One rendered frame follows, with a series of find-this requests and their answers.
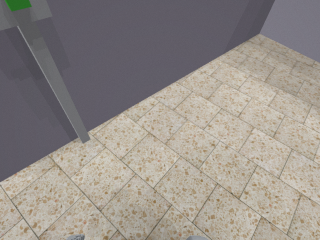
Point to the panel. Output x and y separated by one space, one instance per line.
25 19

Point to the button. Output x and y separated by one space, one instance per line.
15 5

